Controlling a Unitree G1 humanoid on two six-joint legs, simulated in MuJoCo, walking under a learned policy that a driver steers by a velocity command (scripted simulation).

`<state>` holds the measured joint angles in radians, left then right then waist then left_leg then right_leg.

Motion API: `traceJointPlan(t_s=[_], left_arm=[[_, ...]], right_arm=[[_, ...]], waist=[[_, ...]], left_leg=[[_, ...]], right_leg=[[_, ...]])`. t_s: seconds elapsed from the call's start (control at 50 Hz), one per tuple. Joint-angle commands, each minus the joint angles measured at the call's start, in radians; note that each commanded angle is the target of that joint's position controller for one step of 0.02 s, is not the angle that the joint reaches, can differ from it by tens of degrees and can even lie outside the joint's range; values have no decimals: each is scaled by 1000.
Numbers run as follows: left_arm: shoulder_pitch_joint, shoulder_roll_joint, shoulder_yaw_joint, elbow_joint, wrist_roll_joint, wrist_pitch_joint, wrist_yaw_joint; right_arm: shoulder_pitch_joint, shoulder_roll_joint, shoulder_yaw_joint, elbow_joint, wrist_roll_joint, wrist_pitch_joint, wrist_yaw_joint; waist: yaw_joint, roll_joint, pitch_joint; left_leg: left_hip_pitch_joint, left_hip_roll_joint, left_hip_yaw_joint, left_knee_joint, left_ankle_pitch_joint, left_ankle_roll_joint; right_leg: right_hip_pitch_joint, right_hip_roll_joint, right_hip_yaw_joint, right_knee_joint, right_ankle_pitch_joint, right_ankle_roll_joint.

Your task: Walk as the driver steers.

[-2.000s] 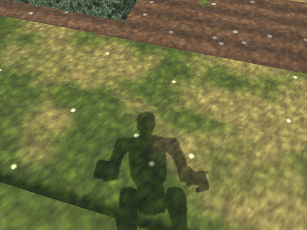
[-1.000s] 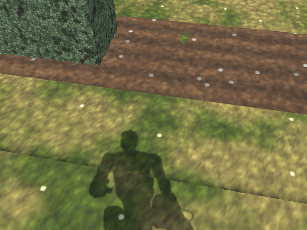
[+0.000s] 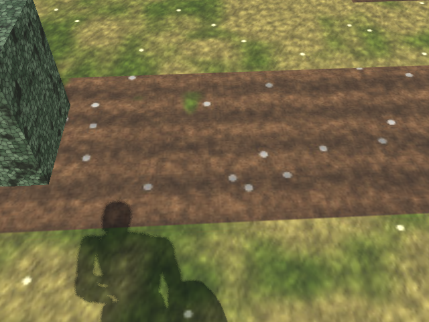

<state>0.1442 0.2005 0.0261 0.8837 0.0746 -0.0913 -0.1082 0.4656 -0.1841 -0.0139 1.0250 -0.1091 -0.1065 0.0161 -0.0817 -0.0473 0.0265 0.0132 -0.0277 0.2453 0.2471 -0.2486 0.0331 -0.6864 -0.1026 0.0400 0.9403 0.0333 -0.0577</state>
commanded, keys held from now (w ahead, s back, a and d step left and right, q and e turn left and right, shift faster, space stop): w+e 0.46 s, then e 0.36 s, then q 0.18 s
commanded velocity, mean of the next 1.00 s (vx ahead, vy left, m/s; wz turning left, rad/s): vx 0.34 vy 0.00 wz -0.52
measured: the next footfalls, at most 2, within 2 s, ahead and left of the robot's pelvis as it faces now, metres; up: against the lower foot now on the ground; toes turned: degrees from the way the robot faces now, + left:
right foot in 0.16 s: +0.15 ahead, -0.15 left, +0.00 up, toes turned -8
left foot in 0.54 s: +0.51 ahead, +0.01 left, -0.15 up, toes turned -20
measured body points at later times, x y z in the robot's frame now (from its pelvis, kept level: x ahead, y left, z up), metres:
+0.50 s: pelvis +0.29 -0.06 -0.10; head +0.29 -0.06 +0.35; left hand +0.29 +0.19 -0.24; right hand +0.48 -0.32 -0.15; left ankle +0.48 +0.02 -0.82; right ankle +0.11 -0.14 -0.74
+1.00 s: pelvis +0.43 -0.15 -0.17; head +0.43 -0.18 +0.28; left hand +0.74 -0.06 -0.23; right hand +0.36 -0.43 -0.31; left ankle +0.47 +0.02 -0.86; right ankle +0.45 -0.28 -0.89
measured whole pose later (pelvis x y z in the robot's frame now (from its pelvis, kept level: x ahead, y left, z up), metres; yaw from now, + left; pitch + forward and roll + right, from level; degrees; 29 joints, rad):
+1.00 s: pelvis +0.43 -0.15 -0.17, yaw -30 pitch +3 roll +1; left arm 0.07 0.22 0.06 0.65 0.02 0.00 -0.01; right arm 0.21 -0.29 -0.06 0.87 0.01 -0.02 -0.01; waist -0.05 0.04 -0.02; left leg -0.36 0.08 0.03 0.84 -0.54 -0.07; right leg -0.46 0.01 0.00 0.57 -0.16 -0.04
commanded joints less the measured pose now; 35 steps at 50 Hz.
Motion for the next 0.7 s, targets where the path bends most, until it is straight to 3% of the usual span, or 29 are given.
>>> traceJointPlan(t_s=[0.02,0.06,0.1,0.12,0.16,0.18,0.2,0.22,0.24,0.26,0.3,0.32,0.34,0.36,0.38,0.4,0.42,0.46,0.48,0.52,0.54,0.56,0.58,0.6,0.62,0.64,0.66,0.68,0.7], left_arm=[[0,63,16,-70,6,-5,8],[5,64,23,-83,7,-4,21],[-13,62,29,-117,2,-8,30],[17,76,38,-124,-4,-12,36],[266,150,82,-55,-16,-48,57],[399,227,113,-19,1,-68,91],[540,248,92,14,7,-67,103],[666,200,87,95,19,-82,100],[548,126,60,74,-7,-101,88],[418,67,36,57,-35,-95,72],[244,44,6,13,-19,-65,46],[161,10,-16,-19,-2,-53,57],[130,-30,-39,-53,9,-62,82],[117,27,-30,-70,3,-70,96],[130,69,-25,-53,16,-65,98],[166,183,36,-37,-159,-33,157],[236,196,35,-17,-157,-16,180],[301,144,43,3,-137,11,199],[325,110,45,3,-128,30,204],[367,72,43,5,-112,74,197],[372,48,41,-7,-99,79,180],[474,-4,23,-30,-125,74,163],[500,38,10,-100,-146,55,155],[429,77,15,-136,-143,45,150],[275,88,13,-203,-158,49,157],[144,134,38,-215,-147,67,179],[86,140,43,-228,-134,100,185],[85,137,51,-238,-122,120,182],[107,116,55,-247,-100,120,178]], right_arm=[[-40,-105,-7,-59,2,-26,-2],[2,-126,-12,-48,-1,-29,-21],[-28,-171,-26,-65,12,-28,-32],[-59,-209,-40,-78,19,-27,-33],[-105,-266,-63,-86,3,-20,-16],[-79,-215,-56,-94,-12,-19,11],[-108,-83,-29,-164,-2,-32,52],[-377,-72,-18,-280,63,-39,78],[-509,-76,-24,-363,68,-35,64],[-451,-128,-43,-333,50,-23,40],[-327,-73,-24,-296,4,8,21],[-271,-44,-2,-284,-24,20,22],[-222,-29,9,-263,-40,9,29],[-195,-30,9,-273,-9,6,27],[-210,-7,24,-273,26,12,28],[-404,-122,-32,-352,180,0,-5],[-482,-122,-21,-390,197,-1,-16],[-498,-114,-22,-407,169,-6,-11],[-488,-113,-27,-395,157,-13,3],[-307,-106,-47,-324,128,-18,15],[-123,-123,-60,-273,117,-13,17],[6,-166,-61,-238,98,-25,22],[16,-246,-84,-224,119,-14,31],[-26,-251,-90,-246,118,3,26],[-101,-277,-98,-231,116,22,1],[-198,-176,-71,-279,96,32,-35],[-244,-163,-60,-254,89,42,-56],[-329,-148,-42,-258,95,47,-64],[-378,-173,-52,-257,94,53,-67]], waist=[[60,89,53],[37,103,62],[52,106,68],[77,126,52],[192,73,-9],[233,-67,-95],[224,-205,-268],[344,-54,-103],[298,-57,69],[211,-3,78],[74,42,88],[40,75,84],[41,56,51],[32,38,-2],[33,50,19],[44,97,65],[88,73,71],[128,12,46],[149,22,26],[98,49,-59],[24,89,-123],[12,246,-293],[26,390,-422],[21,303,-433],[40,230,-376],[37,93,-251],[72,103,-124],[132,80,-3],[165,101,40]], left_leg=[[-16,335,-101,-20,454,190],[76,352,-89,38,438,182],[24,343,-29,102,615,158],[-38,329,7,171,763,143],[-229,271,63,533,791,98],[-442,181,45,863,454,41],[-724,-28,-73,1254,-411,-43],[-976,-40,-285,1239,-418,-1],[-1077,29,-377,1126,-350,5],[-1005,72,-390,1124,-280,-3],[-840,99,-384,1017,-192,9],[-731,113,-392,912,27,32],[-574,108,-368,734,376,28],[-335,81,-288,600,606,9],[-147,77,-240,514,733,-30],[-191,-16,-214,417,653,-71],[-209,-1,-281,371,589,-85],[-324,54,-352,138,642,-69],[-351,68,-357,3,752,-67],[-135,89,-298,-52,850,-50],[155,169,-343,105,946,-30],[553,369,-449,429,1248,59],[635,510,-671,429,1103,199],[563,559,-710,355,846,277],[423,597,-796,203,400,340],[185,603,-773,53,146,308],[-34,578,-755,23,146,280],[-284,484,-578,4,215,210],[-465,342,-370,-16,230,149]], right_leg=[[8,-16,18,30,-72,-8],[-8,-7,0,9,-159,-8],[134,37,-79,-38,-276,-13],[267,80,-130,-47,-325,-14],[632,198,-198,-172,-181,-50],[872,157,-66,-253,49,-179],[1121,-59,428,-413,205,-422],[1095,-138,559,-517,101,-371],[901,-162,590,-514,-189,-315],[730,-150,554,-458,-268,-311],[358,-131,476,-424,-320,-312],[188,-59,383,-409,-415,-269],[54,55,230,-369,-419,-210],[-96,151,112,-338,-457,-164],[-266,171,76,-301,-576,-132],[-210,117,201,-358,-438,-169],[-138,90,278,-305,-480,-160],[139,102,317,-153,-563,-125],[275,129,297,-36,-572,-105],[304,190,217,259,-492,-61],[85,227,170,493,-690,-28],[-228,254,188,876,-952,10],[-408,194,190,1105,-896,42],[-498,143,176,1190,-827,62],[-573,94,73,1195,-696,89],[-536,68,102,1030,-550,92],[-454,30,103,956,-525,105],[-323,8,130,794,-505,121],[-156,18,82,547,-371,119]])
Keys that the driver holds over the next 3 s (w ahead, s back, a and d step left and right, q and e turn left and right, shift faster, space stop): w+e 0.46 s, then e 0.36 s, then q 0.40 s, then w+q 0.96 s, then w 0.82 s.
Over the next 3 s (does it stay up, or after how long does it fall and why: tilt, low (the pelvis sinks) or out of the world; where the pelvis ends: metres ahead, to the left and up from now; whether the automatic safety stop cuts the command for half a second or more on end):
stays up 1.28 -0.13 -0.16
